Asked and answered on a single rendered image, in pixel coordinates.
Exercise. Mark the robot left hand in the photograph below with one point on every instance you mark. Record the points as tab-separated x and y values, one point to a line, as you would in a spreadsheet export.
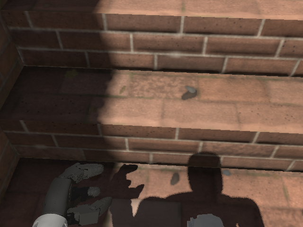
62	197

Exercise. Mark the robot left forearm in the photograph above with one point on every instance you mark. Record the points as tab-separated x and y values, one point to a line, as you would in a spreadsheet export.
50	220

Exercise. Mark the robot right thigh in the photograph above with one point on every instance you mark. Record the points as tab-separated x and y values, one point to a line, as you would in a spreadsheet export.
205	220

